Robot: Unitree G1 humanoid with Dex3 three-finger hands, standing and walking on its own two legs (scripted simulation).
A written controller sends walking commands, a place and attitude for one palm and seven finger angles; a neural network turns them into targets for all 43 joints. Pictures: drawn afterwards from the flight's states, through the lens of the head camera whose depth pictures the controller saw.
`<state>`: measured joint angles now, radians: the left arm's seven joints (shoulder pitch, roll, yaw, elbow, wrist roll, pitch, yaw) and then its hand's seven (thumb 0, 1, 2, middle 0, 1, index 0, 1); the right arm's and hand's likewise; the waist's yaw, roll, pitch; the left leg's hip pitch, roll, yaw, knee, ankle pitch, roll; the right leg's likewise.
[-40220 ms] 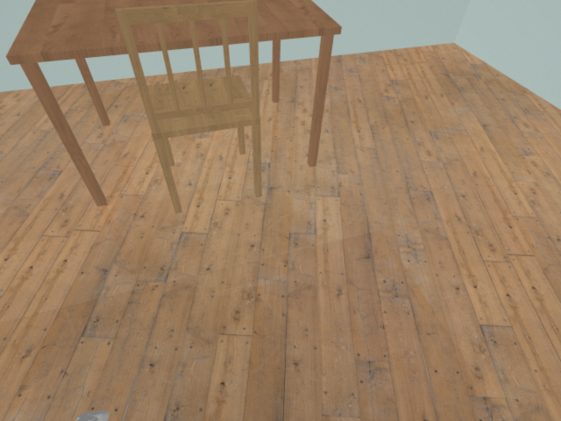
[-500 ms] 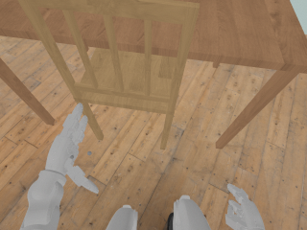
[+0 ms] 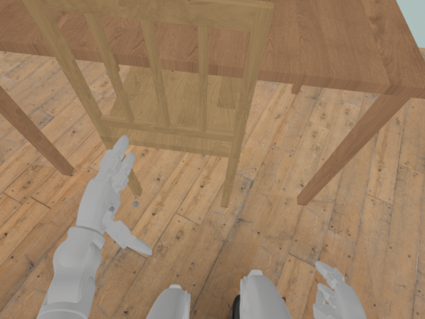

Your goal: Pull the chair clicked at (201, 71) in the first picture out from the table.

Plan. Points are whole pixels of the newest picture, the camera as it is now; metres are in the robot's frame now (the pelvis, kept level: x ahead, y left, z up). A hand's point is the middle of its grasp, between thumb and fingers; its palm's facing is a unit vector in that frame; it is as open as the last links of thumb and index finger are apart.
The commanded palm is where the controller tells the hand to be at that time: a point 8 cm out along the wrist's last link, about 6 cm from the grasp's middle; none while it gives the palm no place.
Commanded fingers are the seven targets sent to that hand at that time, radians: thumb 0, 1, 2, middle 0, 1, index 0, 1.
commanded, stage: aim the fingers beside a spindle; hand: left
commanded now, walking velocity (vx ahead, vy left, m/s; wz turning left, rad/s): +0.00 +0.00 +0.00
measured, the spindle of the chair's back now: (158, 83) +0.60 +0.13 +0.04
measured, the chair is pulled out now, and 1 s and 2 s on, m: -0.09 -0.09 -0.09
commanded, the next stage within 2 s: push the fingers through the gap in 1.44 s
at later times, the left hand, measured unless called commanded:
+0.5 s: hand (146, 193) +0.33 +0.13 +0.03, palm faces -0.18 -0.98 -0.03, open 17.0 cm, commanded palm +0.32 +0.19 +0.02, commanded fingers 0.00 -0.50 0.30 -0.06 -0.08 -0.06 -0.08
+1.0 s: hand (148, 186) +0.35 +0.12 +0.03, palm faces -0.17 -0.99 -0.04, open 17.0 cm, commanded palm +0.33 +0.18 +0.02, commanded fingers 0.00 -0.50 0.30 -0.06 -0.08 -0.06 -0.08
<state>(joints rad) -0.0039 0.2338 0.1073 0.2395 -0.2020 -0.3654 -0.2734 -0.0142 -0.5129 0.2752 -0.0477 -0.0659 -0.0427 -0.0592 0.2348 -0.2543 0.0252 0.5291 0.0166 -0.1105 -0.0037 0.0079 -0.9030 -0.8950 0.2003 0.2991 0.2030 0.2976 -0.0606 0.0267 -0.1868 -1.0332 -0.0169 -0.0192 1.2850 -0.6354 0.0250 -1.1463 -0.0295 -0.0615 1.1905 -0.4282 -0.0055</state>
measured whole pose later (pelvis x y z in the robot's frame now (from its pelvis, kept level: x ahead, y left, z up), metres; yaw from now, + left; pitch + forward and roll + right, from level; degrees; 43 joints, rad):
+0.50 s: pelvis +0.00 -0.01 +0.00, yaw +0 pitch +23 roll -1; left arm -0.11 0.22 0.10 0.32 -0.18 -0.37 -0.24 -0.01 -0.50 0.30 -0.06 -0.08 -0.06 -0.08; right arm 0.21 -0.26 0.02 0.54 0.01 -0.10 0.00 0.01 -0.90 -0.89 0.20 0.30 0.20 0.30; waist -0.06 0.02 -0.18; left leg -1.05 -0.02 -0.02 1.29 -0.64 0.02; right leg -1.17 -0.03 -0.06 1.21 -0.43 -0.02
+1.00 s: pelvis +0.00 -0.01 +0.00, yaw +0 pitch +23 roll -1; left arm -0.17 0.23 0.13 0.41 -0.18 -0.39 -0.24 -0.01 -0.50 0.30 -0.06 -0.08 -0.06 -0.08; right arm 0.23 -0.26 0.02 0.55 0.01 -0.08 0.00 0.01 -0.90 -0.90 0.20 0.30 0.20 0.30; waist -0.07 0.02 -0.18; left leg -1.05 -0.01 -0.01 1.28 -0.63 0.01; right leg -1.18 -0.02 -0.05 1.21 -0.43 -0.02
